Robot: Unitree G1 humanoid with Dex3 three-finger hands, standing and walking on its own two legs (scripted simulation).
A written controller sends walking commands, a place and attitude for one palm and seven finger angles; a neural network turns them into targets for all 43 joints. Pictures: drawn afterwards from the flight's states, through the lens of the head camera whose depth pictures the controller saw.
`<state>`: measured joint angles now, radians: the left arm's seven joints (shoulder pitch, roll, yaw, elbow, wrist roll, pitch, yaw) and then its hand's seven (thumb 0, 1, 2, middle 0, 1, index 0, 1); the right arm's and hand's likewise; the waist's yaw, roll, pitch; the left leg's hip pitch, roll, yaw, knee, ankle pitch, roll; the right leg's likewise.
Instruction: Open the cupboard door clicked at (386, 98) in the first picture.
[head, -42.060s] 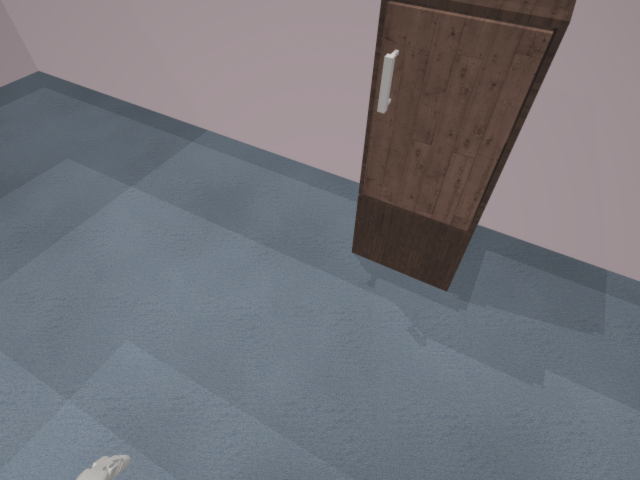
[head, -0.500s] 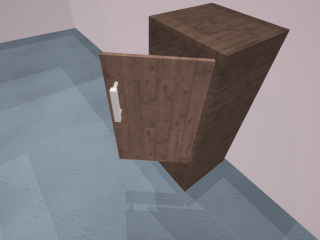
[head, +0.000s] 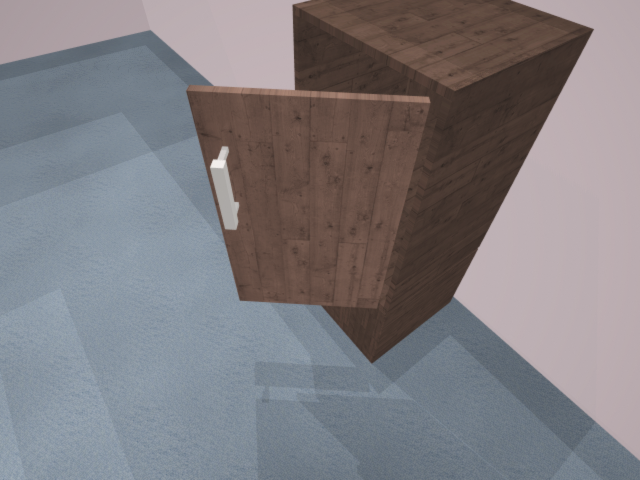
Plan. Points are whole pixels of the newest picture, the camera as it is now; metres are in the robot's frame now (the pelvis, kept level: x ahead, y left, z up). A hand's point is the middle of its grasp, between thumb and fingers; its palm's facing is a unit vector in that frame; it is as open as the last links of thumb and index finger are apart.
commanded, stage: come to a stop and stand still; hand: left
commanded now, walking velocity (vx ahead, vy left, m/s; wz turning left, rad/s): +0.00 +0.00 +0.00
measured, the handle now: (227, 189) +0.57 +0.20 +0.01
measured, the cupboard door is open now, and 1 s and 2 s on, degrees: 50 50 50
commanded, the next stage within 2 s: look again from close up in 0.48 s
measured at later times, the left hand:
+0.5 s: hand out of the picture +0.00 +0.20 -0.17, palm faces +0.03 -0.98 -0.21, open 7.3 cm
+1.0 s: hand out of the picture -0.03 +0.18 -0.17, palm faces +0.03 -0.98 -0.18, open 7.3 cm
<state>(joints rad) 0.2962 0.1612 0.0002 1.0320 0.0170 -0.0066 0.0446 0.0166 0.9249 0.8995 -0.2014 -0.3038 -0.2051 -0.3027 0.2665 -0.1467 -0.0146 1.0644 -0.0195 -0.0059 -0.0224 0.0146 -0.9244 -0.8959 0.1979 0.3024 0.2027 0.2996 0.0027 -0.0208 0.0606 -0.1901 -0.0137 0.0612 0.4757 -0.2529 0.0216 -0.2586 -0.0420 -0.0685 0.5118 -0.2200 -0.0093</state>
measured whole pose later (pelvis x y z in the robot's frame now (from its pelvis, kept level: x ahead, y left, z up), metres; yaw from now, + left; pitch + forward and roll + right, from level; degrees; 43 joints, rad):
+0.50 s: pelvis -0.02 +0.02 +0.00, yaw +0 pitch -2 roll +0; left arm 0.30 0.17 0.00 0.99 0.02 0.00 0.04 0.01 0.91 0.90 -0.20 -0.30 -0.20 -0.30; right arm 0.29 -0.16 -0.01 1.03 -0.03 0.01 -0.01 0.00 -0.92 -0.90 0.20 0.30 0.20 0.30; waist 0.00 0.00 0.02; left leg -0.25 -0.02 0.07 0.50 -0.23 0.04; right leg -0.29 -0.05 -0.06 0.49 -0.17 0.01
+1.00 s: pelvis -0.02 +0.02 +0.00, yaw -1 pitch -2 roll +0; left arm 0.34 0.12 0.00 1.08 0.02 -0.01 0.05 0.01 0.91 0.90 -0.20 -0.30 -0.20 -0.30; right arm 0.28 -0.14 -0.02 1.11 -0.01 0.00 -0.01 0.00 -0.91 -0.90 0.20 0.30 0.20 0.30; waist 0.01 -0.01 0.03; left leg -0.21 -0.03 0.08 0.45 -0.22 0.05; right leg -0.26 -0.05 -0.05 0.44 -0.15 0.02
